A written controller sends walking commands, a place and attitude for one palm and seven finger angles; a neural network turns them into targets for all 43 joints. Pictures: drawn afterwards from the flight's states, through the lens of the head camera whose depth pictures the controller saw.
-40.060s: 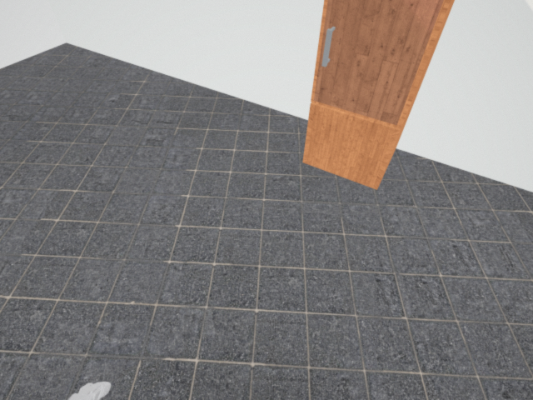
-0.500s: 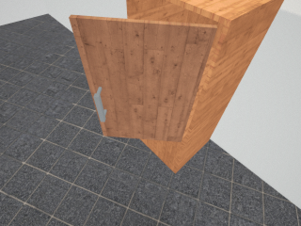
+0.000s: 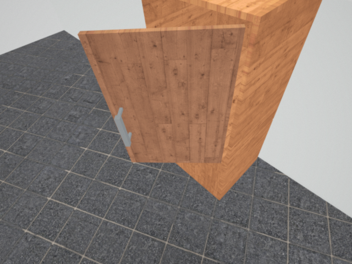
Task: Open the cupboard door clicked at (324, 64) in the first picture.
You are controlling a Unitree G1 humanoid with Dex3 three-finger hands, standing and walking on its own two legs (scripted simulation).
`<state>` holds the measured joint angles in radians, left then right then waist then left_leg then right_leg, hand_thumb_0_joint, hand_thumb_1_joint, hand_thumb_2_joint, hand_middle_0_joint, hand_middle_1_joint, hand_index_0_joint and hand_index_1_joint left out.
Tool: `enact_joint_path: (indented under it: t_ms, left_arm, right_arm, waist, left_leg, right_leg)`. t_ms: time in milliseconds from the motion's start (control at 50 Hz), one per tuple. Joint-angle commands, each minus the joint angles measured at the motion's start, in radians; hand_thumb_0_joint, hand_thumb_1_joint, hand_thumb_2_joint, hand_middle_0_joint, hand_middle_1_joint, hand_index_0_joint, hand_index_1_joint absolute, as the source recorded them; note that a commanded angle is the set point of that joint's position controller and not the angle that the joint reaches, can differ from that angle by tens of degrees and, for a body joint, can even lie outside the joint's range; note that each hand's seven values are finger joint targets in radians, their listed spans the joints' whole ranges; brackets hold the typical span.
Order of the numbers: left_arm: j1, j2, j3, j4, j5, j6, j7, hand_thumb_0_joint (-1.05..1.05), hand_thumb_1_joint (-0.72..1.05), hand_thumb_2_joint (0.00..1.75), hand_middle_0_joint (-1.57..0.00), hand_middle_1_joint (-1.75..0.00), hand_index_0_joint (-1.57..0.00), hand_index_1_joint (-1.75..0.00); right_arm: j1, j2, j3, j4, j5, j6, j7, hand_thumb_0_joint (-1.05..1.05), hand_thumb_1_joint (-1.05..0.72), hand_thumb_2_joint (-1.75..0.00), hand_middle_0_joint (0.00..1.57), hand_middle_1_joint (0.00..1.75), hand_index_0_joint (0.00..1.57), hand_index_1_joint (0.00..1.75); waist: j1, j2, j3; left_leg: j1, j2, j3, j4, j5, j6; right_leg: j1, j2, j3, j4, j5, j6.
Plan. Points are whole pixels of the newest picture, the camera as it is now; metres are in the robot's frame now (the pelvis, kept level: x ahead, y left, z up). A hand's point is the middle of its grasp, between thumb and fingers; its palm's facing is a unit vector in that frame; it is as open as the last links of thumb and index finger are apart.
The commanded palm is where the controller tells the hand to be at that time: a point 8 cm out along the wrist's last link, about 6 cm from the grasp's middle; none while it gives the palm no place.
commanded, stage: look again from close up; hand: left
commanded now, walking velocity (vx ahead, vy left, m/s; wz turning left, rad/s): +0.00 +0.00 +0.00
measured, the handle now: (124, 127) +0.55 +0.22 -0.08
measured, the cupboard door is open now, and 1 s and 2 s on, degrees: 43 43 43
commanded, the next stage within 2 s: raise the hand with hooked fingers in 0.48 s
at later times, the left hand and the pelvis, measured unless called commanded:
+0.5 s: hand out of the picture +0.05 +0.15 -0.17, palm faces +0.02 -0.97 -0.24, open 7.3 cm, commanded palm none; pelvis +0.03 -0.03 +0.00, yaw +1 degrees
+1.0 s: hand (114, 256) +0.15 +0.16 -0.08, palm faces +0.01 -1.00 +0.02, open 8.6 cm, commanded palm +0.14 +0.24 -0.07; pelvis -0.03 -0.02 -0.08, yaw +1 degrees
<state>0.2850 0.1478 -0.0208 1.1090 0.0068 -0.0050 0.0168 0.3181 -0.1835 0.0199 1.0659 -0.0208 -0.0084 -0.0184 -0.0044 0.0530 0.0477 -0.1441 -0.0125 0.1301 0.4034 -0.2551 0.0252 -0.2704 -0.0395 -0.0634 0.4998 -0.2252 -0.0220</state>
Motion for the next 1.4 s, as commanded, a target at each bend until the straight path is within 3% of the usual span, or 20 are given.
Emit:
enact_joint_path:
  t_ms: [0,540,560,580,600,620,640,660,700,740,780,820,860,940,980,1080,1140,1260,1320,1380]
  left_arm:
    - [0.011,0.122,0.026,-0.03,0.002,-0.027,0.011,0.0,0.9,0.9,-0.2,-0.3,-0.2,-0.3]
    - [-0.008,0.141,0.04,-0.007,0.004,-0.036,0.021,0.0,0.9,0.9,-0.2,-0.3,-0.2,-0.3]
    - [0.141,0.159,0.054,0.035,0.009,-0.049,0.063,0.0,0.9,0.9,-0.2,-0.3,-0.2,-0.3]
    - [-0.676,0.378,0.164,-1.423,-0.187,-0.294,0.032,0.0,0.88,0.89,-0.2,-0.32,-0.2,-0.32]
    - [-0.187,0.287,0.147,-1.125,-0.104,-0.241,0.059,0.0,0.85,0.88,-0.2,-0.33,-0.2,-0.33]
    - [-0.158,0.249,0.141,-1.039,-0.135,-0.196,0.108,0.0,0.83,0.87,-0.21,-0.34,-0.21,-0.34]
    - [0.101,0.023,0.03,-0.859,-0.155,-0.118,0.096,0.0,0.81,0.86,-0.21,-0.36,-0.21,-0.36]
    - [-0.084,0.066,0.078,-0.99,-0.188,-0.158,0.073,0.0,0.78,0.85,-0.21,-0.37,-0.21,-0.37]
    - [0.009,0.11,0.186,-0.854,-0.186,-0.271,0.006,0.0,0.74,0.83,-0.21,-0.4,-0.21,-0.4]
    - [0.203,0.06,0.216,-0.708,-0.216,-0.381,-0.081,0.0,0.69,0.81,-0.22,-0.43,-0.22,-0.43]
    - [0.292,0.029,0.217,-0.752,-0.251,-0.532,-0.19,0.0,0.64,0.79,-0.22,-0.47,-0.22,-0.47]
    - [0.331,0.07,0.26,-0.764,-0.27,-0.654,-0.308,0.0,0.6,0.77,-0.22,-0.5,-0.22,-0.5]
    - [0.21,0.127,0.274,-0.793,-0.275,-0.742,-0.403,0.0,0.55,0.75,-0.22,-0.53,-0.22,-0.53]
    - [-0.062,0.206,0.312,-0.973,-0.326,-0.713,-0.414,0.0,0.46,0.71,-0.23,-0.58,-0.23,-0.58]
    - [-0.138,0.216,0.323,-1.106,-0.342,-0.725,-0.375,0.0,0.41,0.69,-0.24,-0.62,-0.24,-0.62]
    - [-0.196,0.194,0.193,-1.328,-0.281,-0.708,-0.328,0.0,0.29,0.64,-0.24,-0.69,-0.24,-0.69]
    - [-0.175,0.211,0.175,-1.219,-0.264,-0.594,-0.355,0.0,0.22,0.61,-0.25,-0.74,-0.25,-0.74]
    - [-0.062,0.242,0.309,-1.112,-0.315,-0.334,-0.36,0.0,0.08,0.55,-0.26,-0.82,-0.26,-0.82]
    - [-0.065,0.262,0.362,-1.198,-0.334,-0.34,-0.3,0.0,0.01,0.52,-0.26,-0.87,-0.26,-0.87]
    - [-0.08,0.248,0.333,-1.257,-0.296,-0.422,-0.244,0.0,-0.06,0.49,-0.27,-0.92,-0.27,-0.92]
  right_arm:
    - [0.055,-0.071,-0.013,-0.015,0.004,-0.027,-0.004,0.0,-0.9,-0.9,0.2,0.3,0.2,0.3]
    - [0.027,-0.05,-0.024,0.045,0.004,-0.018,-0.019,0.0,-0.9,-0.9,0.2,0.3,0.2,0.3]
    - [-0.074,-0.091,-0.046,-0.018,0.023,-0.023,-0.01,0.0,-0.9,-0.9,0.2,0.3,0.2,0.3]
    - [-0.1,-0.255,-0.052,-0.364,0.068,-0.191,-0.056,0.0,-0.9,-0.9,0.2,0.3,0.2,0.3]
    - [-0.132,-0.18,-0.041,-0.314,0.037,-0.261,-0.084,0.0,-0.9,-0.9,0.2,0.3,0.2,0.3]
    - [-0.144,-0.198,-0.045,-0.257,0.051,-0.274,-0.084,0.0,-0.9,-0.9,0.2,0.3,0.2,0.3]
    - [-0.123,-0.14,-0.045,-0.257,0.065,-0.27,-0.076,0.0,-0.9,-0.9,0.2,0.3,0.2,0.3]
    - [-0.157,-0.184,-0.057,-0.332,0.072,-0.284,-0.071,0.0,-0.9,-0.9,0.2,0.3,0.2,0.3]
    - [-0.118,-0.206,-0.098,-0.364,0.043,-0.3,-0.069,0.0,-0.9,-0.9,0.2,0.3,0.2,0.3]
    - [-0.141,-0.194,-0.099,-0.423,0.039,-0.304,-0.045,0.0,-0.9,-0.9,0.2,0.3,0.2,0.3]
    - [-0.175,-0.188,-0.114,-0.482,0.03,-0.319,-0.013,0.0,-0.9,-0.9,0.2,0.3,0.2,0.3]
    - [-0.179,-0.194,-0.124,-0.523,0.036,-0.32,0.021,0.0,-0.9,-0.9,0.2,0.3,0.2,0.3]
    - [-0.206,-0.197,-0.122,-0.563,0.04,-0.322,0.034,0.0,-0.9,-0.9,0.2,0.3,0.2,0.3]
    - [-0.243,-0.206,-0.121,-0.684,0.055,-0.308,0.007,0.0,-0.9,-0.9,0.2,0.3,0.2,0.3]
    - [-0.225,-0.191,-0.113,-0.699,0.055,-0.31,-0.013,0.0,-0.9,-0.9,0.2,0.3,0.2,0.3]
    - [-0.172,-0.201,-0.075,-0.672,0.038,-0.315,-0.044,0.0,-0.9,-0.9,0.2,0.3,0.2,0.3]
    - [-0.153,-0.22,-0.059,-0.658,0.042,-0.309,-0.053,0.0,-0.9,-0.9,0.2,0.3,0.2,0.3]
    - [-0.182,-0.216,-0.055,-0.704,0.064,-0.276,-0.058,0.0,-0.9,-0.9,0.2,0.3,0.2,0.3]
    - [-0.181,-0.197,-0.048,-0.712,0.049,-0.279,-0.054,0.0,-0.9,-0.9,0.2,0.3,0.2,0.3]
    - [-0.144,-0.193,-0.051,-0.69,0.032,-0.288,-0.04,0.0,-0.9,-0.9,0.2,0.3,0.2,0.3]
  waist:
    - [-0.001,-0.079,-0.003]
    - [0.003,-0.058,-0.01]
    - [0.06,-0.227,-0.072]
    - [-0.055,0.022,-0.473]
    - [0.015,0.22,-0.482]
    - [0.016,0.263,-0.37]
    - [-0.009,0.095,-0.216]
    - [-0.039,-0.053,-0.058]
    - [-0.04,-0.331,-0.057]
    - [0.027,-0.419,-0.066]
    - [0.072,-0.369,-0.17]
    - [0.098,-0.143,-0.267]
    - [0.066,-0.108,-0.307]
    - [0.034,-0.134,-0.299]
    - [0.018,-0.056,-0.345]
    - [-0.036,0.099,-0.421]
    - [-0.059,0.047,-0.367]
    - [0.035,-0.045,-0.417]
    - [0.061,-0.034,-0.443]
    - [0.037,0.002,-0.441]
  left_leg:
    - [-0.049,0.118,-0.127,-0.094,0.028,0.016]
    - [0.004,0.123,-0.091,-0.054,0.132,-0.016]
    - [-0.125,0.126,-0.025,0.232,0.055,-0.038]
    - [0.039,0.008,-0.082,0.063,0.218,0.015]
    - [0.114,0.004,-0.054,0.025,0.417,0.028]
    - [0.076,0.021,-0.082,0.048,0.352,-0.004]
    - [-0.002,0.04,-0.108,0.046,0.343,0.001]
    - [-0.095,0.04,-0.136,0.076,0.298,0.004]
    - [-0.24,0.019,-0.119,0.19,0.154,0.006]
    - [-0.426,-0.005,-0.13,0.257,0.053,-0.015]
    - [-0.528,-0.02,-0.115,0.342,0.012,-0.032]
    - [-0.563,-0.035,-0.097,0.43,0.03,-0.048]
    - [-0.659,-0.042,-0.09,0.532,-0.022,-0.044]
    - [-0.801,-0.04,-0.084,0.628,-0.226,-0.008]
    - [-0.782,-0.023,-0.095,0.654,-0.251,0.002]
    - [-0.687,0.004,-0.152,0.642,-0.238,0.013]
    - [-0.732,0.006,-0.188,0.625,-0.265,0.01]
    - [-0.741,-0.008,-0.208,0.524,-0.268,-0.011]
    - [-0.71,-0.003,-0.225,0.505,-0.193,-0.028]
    - [-0.675,0.012,-0.227,0.519,-0.125,-0.042]
  right_leg:
    - [0.039,-0.08,0.123,-0.105,0.022,-0.028]
    - [0.12,-0.094,0.121,-0.118,0.317,-0.035]
    - [0.229,-0.167,0.2,-0.088,0.917,0.07]
    - [0.277,-0.096,0.186,-0.008,0.738,-0.016]
    - [0.291,-0.023,0.146,0.018,0.535,-0.04]
    - [0.194,-0.027,0.101,-0.011,0.351,-0.034]
    - [0.103,-0.01,0.063,-0.023,0.307,-0.015]
    - [0.013,-0.008,0.046,-0.015,0.297,0.0]
    - [-0.103,-0.019,0.037,0.028,0.232,0.047]
    - [-0.122,-0.032,0.071,0.108,0.156,0.055]
    - [-0.128,-0.033,0.103,0.206,0.143,0.048]
    - [-0.121,-0.05,0.144,0.303,0.217,0.019]
    - [-0.204,-0.055,0.177,0.364,0.142,0.011]
    - [-0.376,-0.045,0.249,0.318,-0.394,0.011]
    - [-0.417,-0.028,0.23,0.338,-0.488,0.003]
    - [-0.531,0.02,0.106,0.471,-0.345,-0.013]
    - [-0.572,0.035,0.053,0.494,-0.325,-0.008]
    - [-0.484,0.035,-0.002,0.474,-0.316,0.003]
    - [-0.458,0.042,-0.022,0.502,-0.26,-0.008]
    - [-0.518,0.04,-0.032,0.531,-0.217,-0.013]
